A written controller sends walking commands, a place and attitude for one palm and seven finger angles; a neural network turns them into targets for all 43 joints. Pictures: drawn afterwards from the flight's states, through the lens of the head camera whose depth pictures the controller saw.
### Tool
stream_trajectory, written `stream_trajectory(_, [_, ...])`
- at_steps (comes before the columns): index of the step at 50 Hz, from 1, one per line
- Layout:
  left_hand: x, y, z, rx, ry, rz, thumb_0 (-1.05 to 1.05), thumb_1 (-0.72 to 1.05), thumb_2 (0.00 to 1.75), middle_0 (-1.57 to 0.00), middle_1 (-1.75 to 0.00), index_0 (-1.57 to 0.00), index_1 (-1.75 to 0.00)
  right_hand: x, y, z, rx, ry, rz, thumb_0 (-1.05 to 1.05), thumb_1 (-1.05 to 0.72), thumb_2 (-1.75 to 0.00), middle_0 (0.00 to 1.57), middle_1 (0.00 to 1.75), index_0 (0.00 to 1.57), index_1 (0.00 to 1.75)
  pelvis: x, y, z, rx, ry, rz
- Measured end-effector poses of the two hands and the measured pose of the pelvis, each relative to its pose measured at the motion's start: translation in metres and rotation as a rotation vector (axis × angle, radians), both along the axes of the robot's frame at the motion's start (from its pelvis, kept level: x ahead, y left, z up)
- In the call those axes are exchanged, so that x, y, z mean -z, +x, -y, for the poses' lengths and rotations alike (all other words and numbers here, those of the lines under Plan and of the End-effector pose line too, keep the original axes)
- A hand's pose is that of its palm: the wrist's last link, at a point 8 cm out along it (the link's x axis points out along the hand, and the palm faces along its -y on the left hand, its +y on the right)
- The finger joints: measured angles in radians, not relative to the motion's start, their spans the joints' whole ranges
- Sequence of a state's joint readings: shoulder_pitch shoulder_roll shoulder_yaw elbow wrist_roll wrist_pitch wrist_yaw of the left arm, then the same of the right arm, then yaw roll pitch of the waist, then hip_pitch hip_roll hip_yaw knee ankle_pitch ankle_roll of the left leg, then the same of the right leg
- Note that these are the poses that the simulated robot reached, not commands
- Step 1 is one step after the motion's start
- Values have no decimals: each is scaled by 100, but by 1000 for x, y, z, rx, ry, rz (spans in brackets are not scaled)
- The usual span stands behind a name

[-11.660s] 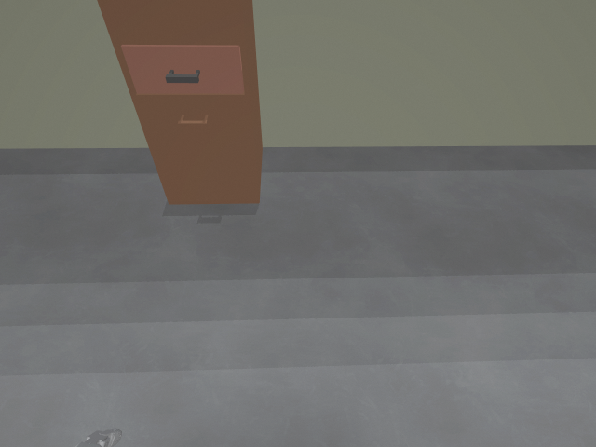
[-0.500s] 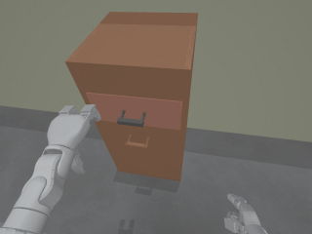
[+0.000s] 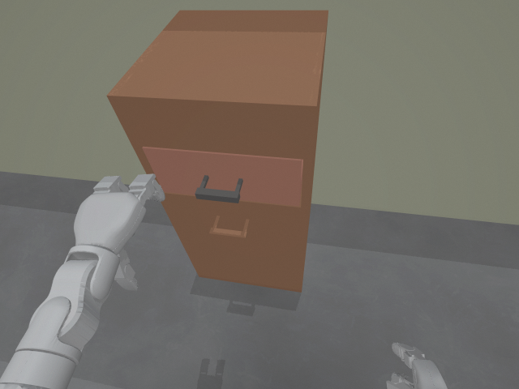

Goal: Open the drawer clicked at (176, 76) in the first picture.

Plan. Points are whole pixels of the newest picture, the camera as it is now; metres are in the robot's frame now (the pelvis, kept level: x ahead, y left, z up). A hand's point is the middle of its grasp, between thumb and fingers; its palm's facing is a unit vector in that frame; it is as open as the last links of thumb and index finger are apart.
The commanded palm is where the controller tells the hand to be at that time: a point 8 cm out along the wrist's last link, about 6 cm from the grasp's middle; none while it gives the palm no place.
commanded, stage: move the hooked fingers above the handle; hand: left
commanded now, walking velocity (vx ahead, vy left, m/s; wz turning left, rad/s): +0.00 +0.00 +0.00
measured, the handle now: (220, 188) +0.56 +0.19 -0.11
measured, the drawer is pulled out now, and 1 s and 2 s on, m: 0.00 0.00 0.00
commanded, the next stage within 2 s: none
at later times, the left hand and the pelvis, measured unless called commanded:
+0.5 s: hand (168, 221) +0.37 +0.22 +0.02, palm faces -0.08 -0.06 -0.99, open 13.8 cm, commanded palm +0.36 +0.23 +0.08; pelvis +0.00 -0.02 -0.01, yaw +0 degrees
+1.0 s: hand (198, 205) +0.44 +0.19 -0.01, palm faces -0.07 -0.07 -0.99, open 13.8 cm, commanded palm +0.42 +0.21 +0.04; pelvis +0.01 -0.01 -0.02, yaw -1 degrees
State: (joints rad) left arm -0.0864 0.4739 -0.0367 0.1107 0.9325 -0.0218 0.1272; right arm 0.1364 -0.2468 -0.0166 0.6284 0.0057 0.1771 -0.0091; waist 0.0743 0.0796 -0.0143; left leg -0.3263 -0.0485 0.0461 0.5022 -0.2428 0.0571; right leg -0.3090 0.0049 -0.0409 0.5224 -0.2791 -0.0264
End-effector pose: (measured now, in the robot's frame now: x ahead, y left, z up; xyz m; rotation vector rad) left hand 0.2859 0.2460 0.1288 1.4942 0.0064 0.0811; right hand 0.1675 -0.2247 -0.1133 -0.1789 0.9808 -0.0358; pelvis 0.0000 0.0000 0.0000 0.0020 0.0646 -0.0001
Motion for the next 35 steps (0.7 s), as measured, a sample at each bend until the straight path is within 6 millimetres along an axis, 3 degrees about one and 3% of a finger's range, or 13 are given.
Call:
stream_trajectory(11, [27, 20, 21, 86, 4, -97, 0, -49, 30, -32, -120, -32, -120, -4, -4, 9, 4, -33, 24, 1, -90, -89, 20, 30, 20, 30, 2, -6, 11, -4, 3, -10])
stream_trajectory(20, [33, 52, 14, 38, 15, -74, 0, -49, 30, -32, -120, -32, -120, 11, -32, 34, 77, -65, -61, 1, -90, -89, 20, 30, 20, 30, 8, -2, 15, 0, 2, -64])
stream_trajectory(30, [58, 83, 37, 118, -2, -111, 0, -49, 30, -32, -120, -32, -120, 21, -68, 52, 157, -103, -172, 1, -91, -89, 20, 30, 20, 30, 13, 7, 15, 11, 3, -117])
stream_trajectory(35, [61, 99, 32, 86, 13, -68, 0, -48, 30, -32, -120, -32, -120, 26, -78, 54, 186, -105, -206, 1, -91, -89, 20, 30, 20, 30, 16, 10, 15, 17, 3, -145])
